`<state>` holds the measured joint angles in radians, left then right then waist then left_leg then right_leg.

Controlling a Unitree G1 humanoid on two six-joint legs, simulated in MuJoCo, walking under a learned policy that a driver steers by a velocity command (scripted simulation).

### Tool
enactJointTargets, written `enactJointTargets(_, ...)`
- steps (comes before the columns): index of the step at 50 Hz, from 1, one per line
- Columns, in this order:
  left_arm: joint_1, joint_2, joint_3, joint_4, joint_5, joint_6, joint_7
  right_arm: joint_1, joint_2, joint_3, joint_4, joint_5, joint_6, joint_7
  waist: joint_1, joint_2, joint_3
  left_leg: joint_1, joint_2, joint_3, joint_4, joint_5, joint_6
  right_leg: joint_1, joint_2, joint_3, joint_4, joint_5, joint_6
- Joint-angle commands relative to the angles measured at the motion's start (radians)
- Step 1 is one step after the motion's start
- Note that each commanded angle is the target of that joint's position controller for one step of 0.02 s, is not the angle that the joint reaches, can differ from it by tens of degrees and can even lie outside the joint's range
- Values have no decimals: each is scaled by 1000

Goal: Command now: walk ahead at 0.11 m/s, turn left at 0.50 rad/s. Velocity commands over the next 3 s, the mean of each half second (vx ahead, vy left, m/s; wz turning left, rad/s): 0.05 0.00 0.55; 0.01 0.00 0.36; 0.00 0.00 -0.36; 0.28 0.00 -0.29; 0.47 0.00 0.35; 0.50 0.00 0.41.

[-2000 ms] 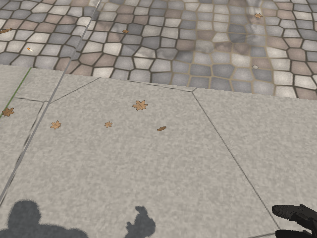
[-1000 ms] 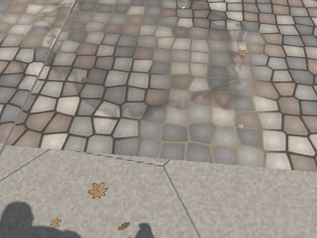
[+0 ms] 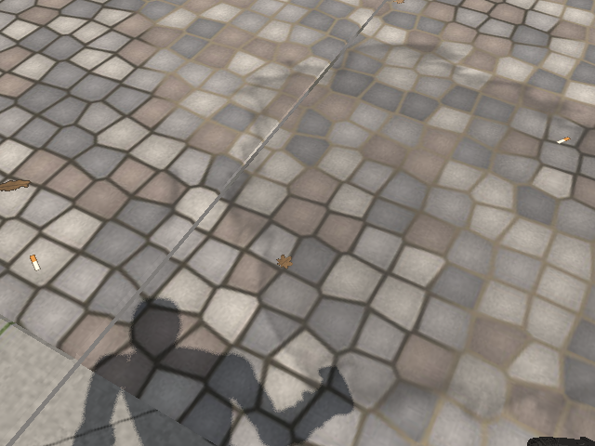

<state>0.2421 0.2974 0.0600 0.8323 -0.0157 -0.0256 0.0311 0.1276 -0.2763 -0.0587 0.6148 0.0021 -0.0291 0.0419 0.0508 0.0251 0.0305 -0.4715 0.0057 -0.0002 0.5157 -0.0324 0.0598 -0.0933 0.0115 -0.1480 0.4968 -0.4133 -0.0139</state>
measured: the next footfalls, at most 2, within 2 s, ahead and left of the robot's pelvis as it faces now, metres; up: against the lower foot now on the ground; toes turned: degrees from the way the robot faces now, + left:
right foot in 0.42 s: +0.15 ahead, -0.13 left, +0.00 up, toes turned +20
left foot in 0.82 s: +0.03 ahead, +0.11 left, +0.00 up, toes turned +27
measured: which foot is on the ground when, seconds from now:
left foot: down 0.00-0.42, up 0.44-0.80, down 0.82-1.00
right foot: down 0.00-0.00, up 0.02-0.40, down 0.42-0.82, up 0.84-1.00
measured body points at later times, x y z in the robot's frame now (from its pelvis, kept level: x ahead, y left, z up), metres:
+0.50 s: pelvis +0.06 -0.04 +0.01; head +0.09 -0.05 +0.46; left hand +0.10 +0.27 -0.09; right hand +0.30 -0.27 -0.08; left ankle +0.07 +0.09 -0.68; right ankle +0.11 -0.15 -0.73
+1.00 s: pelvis +0.04 +0.00 +0.01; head +0.05 +0.03 +0.46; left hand -0.01 +0.30 -0.11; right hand +0.31 -0.14 -0.07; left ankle -0.01 +0.09 -0.73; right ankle +0.09 -0.15 -0.68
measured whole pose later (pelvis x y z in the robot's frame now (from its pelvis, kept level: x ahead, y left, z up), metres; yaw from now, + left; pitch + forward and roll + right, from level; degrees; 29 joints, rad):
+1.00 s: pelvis +0.04 +0.00 +0.01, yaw +28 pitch +1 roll +0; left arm 0.21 0.32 0.07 0.81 0.00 0.03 0.02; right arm 0.13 -0.23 -0.03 0.65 -0.02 0.01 -0.01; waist 0.03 -0.05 0.03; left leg -0.23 -0.03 -0.01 0.46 -0.23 0.03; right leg -0.40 -0.07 0.00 0.89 -0.45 0.10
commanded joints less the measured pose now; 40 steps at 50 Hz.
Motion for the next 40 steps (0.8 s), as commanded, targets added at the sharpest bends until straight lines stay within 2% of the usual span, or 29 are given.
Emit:
enactJointTargets(1,58,50,-1,-100,67,-14,-6,214,-291,-88,-50,-15,1,-36,-55,279,-264,628,313,-476,-13,840,273,-457,51,26,696,-215,56)
enactJointTargets(2,75,96,-4,-95,43,-22,-25,220,-232,-70,-67,-19,0,-34,-86,211,-443,681,380,-634,-70,627,374,-521,58,236,850,-285,60)
enactJointTargets(3,6,141,9,-104,12,-17,-30,152,-194,-63,-85,-11,1,-31,-97,113,-354,604,322,-541,-95,492,329,-564,16,259,866,-210,57)
enactJointTargets(4,-38,135,9,-113,11,-9,-25,102,-166,-55,-86,4,7,-35,-81,40,-263,505,265,-455,-115,365,268,-587,-16,250,815,-137,58)
enactJointTargets(5,-64,130,11,-112,20,4,-15,72,-152,-49,-90,12,16,-39,-66,-7,-207,401,230,-416,-141,263,230,-567,-39,248,744,-90,63)
enactJointTargets(6,-69,131,14,-120,23,15,-10,45,-158,-49,-94,9,24,-43,-41,9,-170,296,195,-389,-166,196,210,-509,-44,244,663,-60,67)
enactJointTargets(7,-61,119,12,-120,24,23,-9,27,-169,-53,-100,-2,32,-45,-25,40,-153,230,164,-369,-182,170,198,-456,-27,224,599,-37,73)
enactJointTargets(9,-45,93,5,-113,22,26,-5,28,-183,-61,-100,-12,39,-55,-22,80,-166,195,143,-355,-187,173,199,-402,-4,211,489,-22,88)
enactJointTargets(13,-74,85,3,-119,21,30,-4,28,-198,-70,-99,-2,51,-74,-40,100,-190,162,120,-389,-193,-26,172,-333,11,229,347,69,95)
enactJointTargets(17,-100,92,11,-135,14,18,-15,35,-192,-70,-98,0,65,-73,-57,136,-163,174,111,-469,-188,-175,143,-292,24,237,207,73,72)
enactJointTargets(19,-60,91,18,-126,12,8,-23,24,-187,-68,-100,10,74,-75,-33,141,-154,163,90,-485,-155,-184,115,-207,29,218,42,138,44)
enactJointTargets(20,-26,105,27,-115,16,5,-24,32,-176,-65,-96,17,77,-77,-18,127,-148,125,56,-467,-121,-221,81,-125,3,219,-68,198,21)
enactJointTargets(21,6,173,45,-118,34,8,-18,66,-131,-53,-96,15,78,-77,-29,-3,-156,18,-16,-382,35,-396,24,-22,-182,370,-151,185,-46)
enactJointTargets(22,-19,252,63,-116,64,18,-17,50,-122,-54,-131,21,68,-75,-59,-311,-84,-174,-182,-142,259,-550,-33,-54,-373,626,-235,285,-195)
enactJointTargets(23,-71,206,53,-151,77,12,-13,69,-201,-77,-115,0,55,-72,-53,-275,-84,-169,-110,-170,495,-554,-74,-117,-437,683,-242,327,-262)
enactJointTargets(24,-136,151,38,-174,65,10,-4,95,-228,-92,-84,8,58,-68,-80,-196,-75,-150,-95,-171,592,-486,-85,-135,-378,571,-217,350,-225)
enactJointTargets(25,-178,120,31,-184,47,10,1,127,-207,-90,-52,10,71,-71,-95,-155,-61,-146,-88,-150,644,-431,-103,-133,-306,463,-197,351,-173)
enactJointTargets(26,-183,105,26,-187,30,12,6,141,-183,-85,-41,6,81,-75,-88,-150,-53,-170,-82,-139,703,-383,-120,-108,-278,409,-188,361,-157)
enactJointTargets(27,-174,98,20,-186,25,16,10,139,-155,-77,-41,8,88,-73,-81,-149,-42,-172,-75,-121,733,-364,-134,-107,-260,358,-186,407,-160)
enactJointTargets(28,-157,99,20,-184,27,21,13,117,-141,-70,-51,15,90,-71,-68,-154,-34,-172,-67,-90,711,-342,-144,-99,-242,312,-193,419,-164)
enactJointTargets(30,-102,113,26,-174,34,32,18,44,-119,-58,-83,23,86,-68,-22,-182,-39,-204,-36,-57,601,-321,-162,-7,-248,281,-189,445,-182)
enactJointTargets(33,-64,155,44,-163,29,41,15,-3,-93,-40,-112,15,82,-55,11,-206,-76,-119,6,-31,426,-365,-166,44,-283,261,-169,500,-201)
enactJointTargets(35,-71,181,53,-159,20,43,3,1,-86,-33,-115,11,80,-48,7,-220,-92,-5,2,4,315,-399,-148,5,-294,243,-158,558,-208)
enactJointTargets(38,-79,191,54,-146,-3,40,-11,43,-101,-38,-93,12,82,-42,-14,-220,-99,111,-18,32,110,-326,-111,0,-303,244,-113,595,-201)
enactJointTargets(39,-94,185,50,-141,-13,40,-12,80,-96,-38,-73,10,82,-40,-40,-208,-99,187,-29,45,-27,-224,-85,-23,-291,230,-80,594,-181)
enactJointTargets(40,-72,161,41,-124,-21,36,-13,107,-103,-40,-58,8,81,-41,-55,-183,-100,292,-36,40,-165,-106,-54,-72,-270,208,-44,550,-136)
Over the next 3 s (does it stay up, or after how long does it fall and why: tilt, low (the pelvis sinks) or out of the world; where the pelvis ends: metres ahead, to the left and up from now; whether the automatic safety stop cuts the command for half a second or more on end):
stays up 0.65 0.07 0.00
